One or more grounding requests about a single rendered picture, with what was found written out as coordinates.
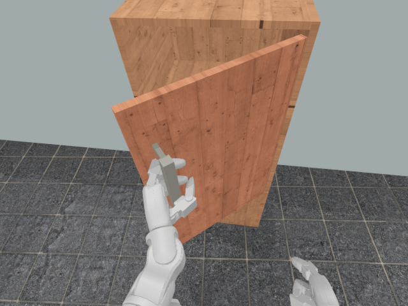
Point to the cupboard door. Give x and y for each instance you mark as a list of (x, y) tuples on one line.
[(225, 122)]

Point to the right robot hand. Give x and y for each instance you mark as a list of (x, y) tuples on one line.
[(317, 293)]

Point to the robot left forearm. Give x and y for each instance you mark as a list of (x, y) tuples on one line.
[(155, 284)]

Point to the left robot hand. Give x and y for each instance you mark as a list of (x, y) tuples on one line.
[(155, 194)]

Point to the handle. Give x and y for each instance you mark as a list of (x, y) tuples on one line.
[(169, 173)]

